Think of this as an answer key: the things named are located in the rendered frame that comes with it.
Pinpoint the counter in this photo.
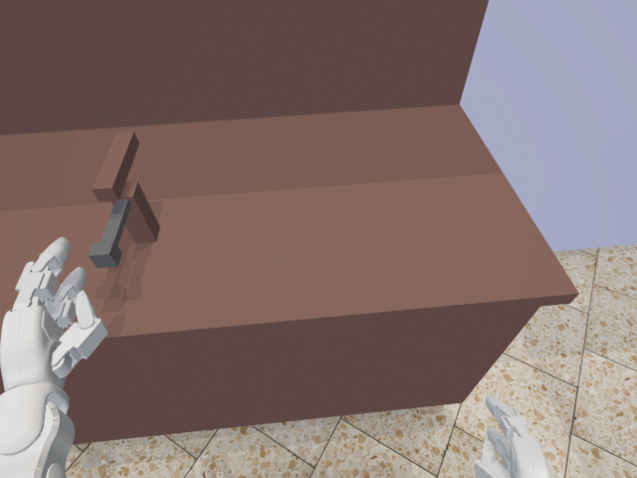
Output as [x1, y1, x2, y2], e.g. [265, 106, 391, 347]
[0, 0, 579, 444]

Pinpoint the right robot hand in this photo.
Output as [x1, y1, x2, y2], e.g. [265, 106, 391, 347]
[475, 395, 552, 478]

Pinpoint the robot left forearm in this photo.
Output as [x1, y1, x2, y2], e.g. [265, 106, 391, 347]
[0, 381, 75, 478]

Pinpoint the left robot hand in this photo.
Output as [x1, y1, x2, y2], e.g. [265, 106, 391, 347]
[0, 237, 108, 391]

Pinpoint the tap lever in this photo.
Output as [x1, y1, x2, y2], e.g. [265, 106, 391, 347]
[89, 199, 131, 268]

